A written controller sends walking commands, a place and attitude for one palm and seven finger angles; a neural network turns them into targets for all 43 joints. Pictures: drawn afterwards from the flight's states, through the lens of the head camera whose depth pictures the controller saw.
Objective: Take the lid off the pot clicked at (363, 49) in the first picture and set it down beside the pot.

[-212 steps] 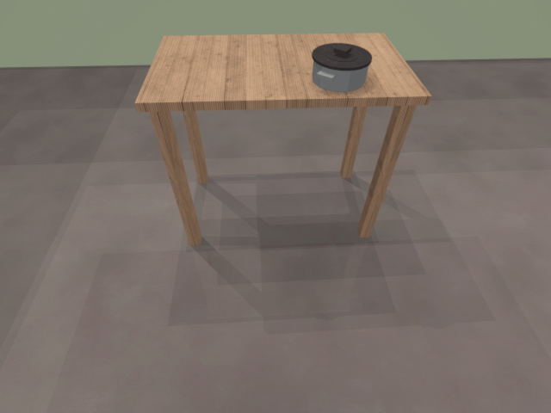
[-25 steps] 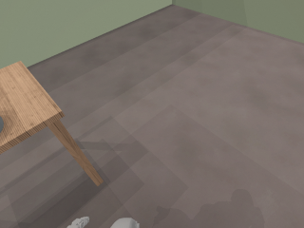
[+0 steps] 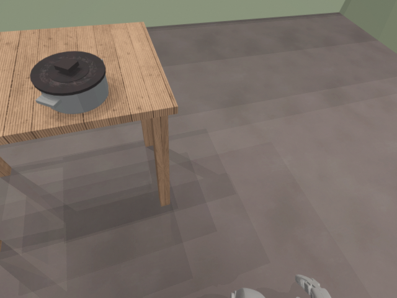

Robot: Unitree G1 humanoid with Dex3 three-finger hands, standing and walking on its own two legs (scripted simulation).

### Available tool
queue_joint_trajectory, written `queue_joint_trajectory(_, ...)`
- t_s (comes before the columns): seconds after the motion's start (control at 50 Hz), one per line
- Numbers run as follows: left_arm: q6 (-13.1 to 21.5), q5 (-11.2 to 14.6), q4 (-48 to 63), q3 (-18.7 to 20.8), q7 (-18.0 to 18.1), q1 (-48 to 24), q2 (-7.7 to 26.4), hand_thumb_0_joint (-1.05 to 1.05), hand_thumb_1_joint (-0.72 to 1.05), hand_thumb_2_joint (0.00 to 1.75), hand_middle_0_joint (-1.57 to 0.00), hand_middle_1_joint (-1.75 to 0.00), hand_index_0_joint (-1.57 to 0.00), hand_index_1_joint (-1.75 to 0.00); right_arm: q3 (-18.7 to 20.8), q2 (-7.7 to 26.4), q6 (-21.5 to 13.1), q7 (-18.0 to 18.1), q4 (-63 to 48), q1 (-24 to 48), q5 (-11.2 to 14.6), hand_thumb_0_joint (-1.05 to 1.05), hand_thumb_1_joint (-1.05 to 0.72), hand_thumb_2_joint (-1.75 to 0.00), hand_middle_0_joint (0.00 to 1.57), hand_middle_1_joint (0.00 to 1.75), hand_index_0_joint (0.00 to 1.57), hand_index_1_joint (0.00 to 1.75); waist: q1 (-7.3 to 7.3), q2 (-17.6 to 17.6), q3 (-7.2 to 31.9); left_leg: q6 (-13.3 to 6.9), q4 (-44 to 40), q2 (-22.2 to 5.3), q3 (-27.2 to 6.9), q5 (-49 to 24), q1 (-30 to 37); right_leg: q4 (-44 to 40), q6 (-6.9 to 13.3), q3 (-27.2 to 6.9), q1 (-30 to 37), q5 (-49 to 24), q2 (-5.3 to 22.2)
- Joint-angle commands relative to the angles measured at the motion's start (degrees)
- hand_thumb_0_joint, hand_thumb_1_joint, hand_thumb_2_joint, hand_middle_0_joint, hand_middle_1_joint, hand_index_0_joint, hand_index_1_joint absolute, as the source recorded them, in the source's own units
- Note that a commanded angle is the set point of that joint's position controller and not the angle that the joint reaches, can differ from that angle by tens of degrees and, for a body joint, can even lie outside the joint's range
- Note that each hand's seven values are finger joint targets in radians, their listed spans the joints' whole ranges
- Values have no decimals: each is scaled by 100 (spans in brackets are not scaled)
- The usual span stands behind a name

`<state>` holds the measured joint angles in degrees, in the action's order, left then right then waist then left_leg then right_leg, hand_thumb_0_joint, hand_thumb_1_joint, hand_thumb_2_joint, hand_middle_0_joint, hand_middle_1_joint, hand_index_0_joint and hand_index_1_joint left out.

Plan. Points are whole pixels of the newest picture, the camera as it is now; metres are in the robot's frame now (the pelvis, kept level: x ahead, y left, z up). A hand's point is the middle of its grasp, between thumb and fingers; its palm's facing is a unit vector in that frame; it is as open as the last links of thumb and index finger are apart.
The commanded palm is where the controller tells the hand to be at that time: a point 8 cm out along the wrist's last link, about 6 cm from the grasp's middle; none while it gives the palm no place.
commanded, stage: turn to face it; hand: left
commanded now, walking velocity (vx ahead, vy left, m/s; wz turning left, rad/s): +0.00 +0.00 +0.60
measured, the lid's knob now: (66, 65) +0.61 +0.42 +0.07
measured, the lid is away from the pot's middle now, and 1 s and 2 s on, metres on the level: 0.00 0.00 0.00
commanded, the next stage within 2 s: take the last steps up to it in 0.60 s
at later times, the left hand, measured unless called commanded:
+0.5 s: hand out of the picture +0.07 +0.16 -0.13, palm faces +0.26 -0.92 -0.29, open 7.4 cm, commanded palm none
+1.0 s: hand out of the picture -0.06 +0.20 -0.17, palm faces +0.46 -0.86 -0.20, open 7.4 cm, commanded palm none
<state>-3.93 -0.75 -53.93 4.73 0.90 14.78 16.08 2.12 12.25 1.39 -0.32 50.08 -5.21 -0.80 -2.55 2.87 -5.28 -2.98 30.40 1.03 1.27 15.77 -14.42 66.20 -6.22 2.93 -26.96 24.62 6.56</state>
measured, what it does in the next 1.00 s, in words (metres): steps on the spot, turning left: right foot, then left foot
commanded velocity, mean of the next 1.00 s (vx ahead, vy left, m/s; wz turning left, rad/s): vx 0.10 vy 0.01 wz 0.30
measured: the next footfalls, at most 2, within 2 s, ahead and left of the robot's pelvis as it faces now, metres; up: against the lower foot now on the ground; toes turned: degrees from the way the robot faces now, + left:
right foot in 0.34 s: +0.07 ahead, -0.14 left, +0.00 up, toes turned +9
left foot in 0.78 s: -0.03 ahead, +0.09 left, +0.00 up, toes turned +25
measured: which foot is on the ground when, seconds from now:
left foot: down 0.00-0.34, up 0.36-0.76, down 0.78-1.00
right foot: up 0.00-0.32, down 0.34-0.78, up 0.80-1.00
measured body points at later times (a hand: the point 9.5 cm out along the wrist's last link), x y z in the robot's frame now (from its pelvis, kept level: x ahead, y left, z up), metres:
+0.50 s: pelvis +0.00 -0.05 +0.00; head +0.03 -0.08 +0.45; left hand +0.06 +0.21 -0.11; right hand +0.09 -0.31 -0.16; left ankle -0.05 +0.08 -0.64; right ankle +0.03 -0.15 -0.74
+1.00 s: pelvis +0.02 +0.01 +0.01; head +0.01 +0.04 +0.46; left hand -0.09 +0.24 -0.15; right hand +0.16 -0.18 -0.13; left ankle -0.07 +0.07 -0.74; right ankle +0.07 -0.12 -0.66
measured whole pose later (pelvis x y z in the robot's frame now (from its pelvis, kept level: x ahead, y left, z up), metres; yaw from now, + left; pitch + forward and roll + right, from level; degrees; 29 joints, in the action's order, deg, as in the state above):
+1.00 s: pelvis +0.02 +0.01 +0.01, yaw +25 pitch +0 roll -1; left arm -1.4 -1.4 -59.0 3.3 -0.8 18.3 13.9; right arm 1.1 8.9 -1.9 1.1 56.5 -15.7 -1.0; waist -1.3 2.6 -0.3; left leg -2.8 20.6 1.5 1.2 16.3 -4.0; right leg 62.1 -2.3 3.2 -28.3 17.6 5.0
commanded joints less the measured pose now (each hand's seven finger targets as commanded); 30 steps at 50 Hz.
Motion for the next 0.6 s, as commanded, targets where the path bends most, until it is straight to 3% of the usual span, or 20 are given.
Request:
queue_joint_trajectory(0.0,189,-23,529,92,-5,4,434,0,90,90,-20,-30,-20,-30,365,1212,-106,73,-260,-367,21,0,-90,-90,20,30,20,30,268,-1029,730,-554,-1073,-1227,-1243,-2844,708,-201,-72,-256,-319,-440,-40)
queue_joint_trajectory(0.16,229,20,943,41,44,-755,287,0,90,90,-20,-30,-20,-30,450,1193,-45,69,-141,-783,-43,0,-90,-90,20,30,20,30,462,-1190,639,-773,-974,-1257,-2140,-2366,652,-1556,-25,-363,-102,-37,-311)
queue_joint_trajectory(0.22,274,63,946,15,64,-541,209,0,90,90,-20,-30,-20,-30,471,1220,-22,80,-184,-647,-52,0,-90,-90,20,30,20,30,342,-1301,791,-720,-695,-1166,-2319,-2723,309,-2469,81,-281,712,-105,-540)
queue_joint_trajectory(0.26,334,73,883,24,78,-304,243,0,90,90,-20,-30,-20,-30,474,1143,-21,80,-188,-617,-21,0,-90,-90,20,30,20,30,203,-1132,917,-546,-364,-978,-2330,-2785,15,-3450,125,-238,1441,-771,-628)
queue_joint_trajectory(0.28,397,68,842,50,98,-64,342,0,90,90,-20,-30,-20,-30,456,1036,-25,68,-197,-625,22,0,-90,-90,20,30,20,30,70,-817,1017,-303,-22,-778,-2194,-2155,-421,-4358,150,-352,2191,-1428,-434)
queue_joint_trajectory(0.3,465,-8,826,129,144,68,794,0,90,90,-20,-30,-20,-30,400,644,-34,35,-232,-835,91,0,-90,-90,20,30,20,30,47,491,1206,151,954,-197,-1529,-355,-1465,-4970,464,-1421,3256,-1743,776)
queue_joint_trajectory(0.32,457,-61,848,196,147,154,1206,0,90,90,-20,-30,-20,-30,387,500,-31,51,-371,-813,47,0,-90,-90,20,30,20,30,4,1563,1080,543,2283,472,-529,1925,-2091,-4991,1161,-2606,2980,-2690,2158)
queue_joint_trajectory(0.34,406,-26,925,172,153,29,1115,0,90,90,-20,-30,-20,-30,480,758,25,65,-350,-787,2,0,-90,-90,20,30,20,30,52,848,941,484,3282,140,-772,1883,-1807,-4954,1524,-2259,2176,-2609,2271)
queue_joint_trajectory(0.36,432,-17,957,130,175,-360,763,0,90,90,-20,-30,-20,-30,466,752,97,36,-215,-788,-34,0,-90,-90,20,30,20,30,234,738,646,477,3676,-16,-875,1475,-1855,-5035,1474,-1739,1841,-2279,1819)
queue_joint_trajectory(0.4,418,6,1008,22,127,-766,503,0,90,90,-20,-30,-20,-30,464,693,177,-43,23,-964,-55,0,-90,-90,20,30,20,30,440,639,269,567,4183,-146,-565,744,-1778,-5008,1256,-979,1423,-1864,1190)
queue_joint_trajectory(0.44,443,-11,959,-6,123,-716,405,0,90,90,-20,-30,-20,-30,437,583,193,-82,102,-1072,-48,0,-90,-90,20,30,20,30,457,654,189,607,4142,-177,-396,455,-1694,-5038,1196,-553,1310,-1837,1028)
queue_joint_trajectory(0.5,452,-31,797,15,126,-327,457,0,90,90,-20,-30,-20,-30,386,532,212,-75,117,-879,-49,0,-90,-90,20,30,20,30,285,687,205,679,3605,-253,-257,473,-1663,-5063,1256,-487,1594,-1767,1067)
queue_joint_trajectory(0.58,425,-89,582,67,109,78,627,0,90,90,-20,-30,-20,-30,312,438,191,-63,41,-457,-17,0,-90,-90,20,30,20,30,72,761,237,651,2433,-262,-38,917,-1333,-4952,1411,-453,1835,-2256,1207)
